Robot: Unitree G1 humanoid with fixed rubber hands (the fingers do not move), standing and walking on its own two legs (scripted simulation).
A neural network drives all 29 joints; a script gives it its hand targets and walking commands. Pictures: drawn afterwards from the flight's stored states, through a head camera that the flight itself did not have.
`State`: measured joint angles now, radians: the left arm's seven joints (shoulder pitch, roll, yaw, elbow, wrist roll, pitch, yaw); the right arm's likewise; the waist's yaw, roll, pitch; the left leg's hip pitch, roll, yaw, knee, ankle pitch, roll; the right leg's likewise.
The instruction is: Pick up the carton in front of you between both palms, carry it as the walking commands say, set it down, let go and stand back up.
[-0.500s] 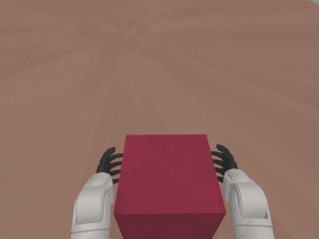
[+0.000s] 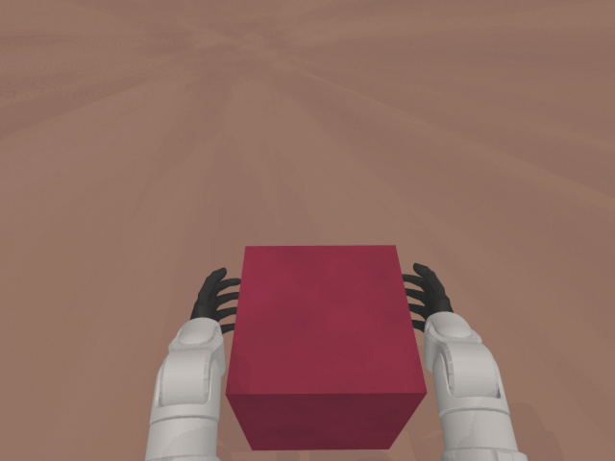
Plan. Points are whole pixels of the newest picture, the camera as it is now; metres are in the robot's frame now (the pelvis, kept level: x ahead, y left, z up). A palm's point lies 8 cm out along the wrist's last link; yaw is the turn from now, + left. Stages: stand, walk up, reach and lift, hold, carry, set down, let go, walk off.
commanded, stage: carry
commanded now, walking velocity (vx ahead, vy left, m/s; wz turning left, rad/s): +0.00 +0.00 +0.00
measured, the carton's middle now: (320, 352) +0.28 +0.00 -0.05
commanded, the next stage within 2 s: hold in 0.04 s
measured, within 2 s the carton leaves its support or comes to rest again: neither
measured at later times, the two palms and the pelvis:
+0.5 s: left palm (207, 345) +0.25 +0.14 +0.05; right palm (456, 352) +0.24 -0.16 +0.05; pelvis -0.04 +0.01 +0.01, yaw -3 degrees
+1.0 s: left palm (217, 332) +0.29 +0.14 +0.00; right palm (433, 335) +0.28 -0.15 +0.00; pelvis -0.04 +0.01 -0.01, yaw -3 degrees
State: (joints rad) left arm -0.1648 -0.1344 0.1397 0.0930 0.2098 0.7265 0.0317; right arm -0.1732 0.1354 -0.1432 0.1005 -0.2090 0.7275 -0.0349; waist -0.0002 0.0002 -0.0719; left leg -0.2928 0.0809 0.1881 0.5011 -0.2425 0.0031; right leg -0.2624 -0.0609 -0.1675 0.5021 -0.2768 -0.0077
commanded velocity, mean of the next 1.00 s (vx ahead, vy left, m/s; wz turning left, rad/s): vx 0.00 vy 0.00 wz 0.00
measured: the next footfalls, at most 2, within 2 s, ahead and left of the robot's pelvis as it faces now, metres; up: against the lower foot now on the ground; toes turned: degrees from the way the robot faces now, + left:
none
